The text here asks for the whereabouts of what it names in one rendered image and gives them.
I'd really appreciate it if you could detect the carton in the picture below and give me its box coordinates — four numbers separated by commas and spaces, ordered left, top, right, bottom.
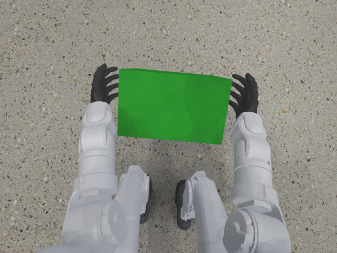
117, 69, 233, 144

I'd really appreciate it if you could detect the left robot hand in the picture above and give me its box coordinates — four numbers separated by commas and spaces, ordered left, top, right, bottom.
91, 63, 119, 104

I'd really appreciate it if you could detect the right robot hand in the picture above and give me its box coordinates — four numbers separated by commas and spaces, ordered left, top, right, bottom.
229, 73, 259, 119

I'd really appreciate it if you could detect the robot left upper arm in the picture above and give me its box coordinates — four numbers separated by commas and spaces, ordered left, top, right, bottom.
34, 199, 128, 253

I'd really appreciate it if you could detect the robot right upper arm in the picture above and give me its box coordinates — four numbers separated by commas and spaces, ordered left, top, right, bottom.
222, 208, 291, 253

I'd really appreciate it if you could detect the left robot shin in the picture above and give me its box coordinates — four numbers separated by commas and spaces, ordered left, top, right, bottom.
118, 166, 147, 213

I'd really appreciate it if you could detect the right robot shin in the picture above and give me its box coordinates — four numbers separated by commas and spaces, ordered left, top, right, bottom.
181, 171, 215, 220

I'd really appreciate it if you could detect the robot shin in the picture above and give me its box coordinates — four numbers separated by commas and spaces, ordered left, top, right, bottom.
181, 171, 215, 220
118, 166, 147, 213

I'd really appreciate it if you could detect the robot left forearm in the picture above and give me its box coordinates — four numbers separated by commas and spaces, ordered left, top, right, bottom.
62, 101, 118, 240

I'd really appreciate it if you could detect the robot right forearm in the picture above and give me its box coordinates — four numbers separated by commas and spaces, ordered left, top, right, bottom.
231, 112, 287, 229

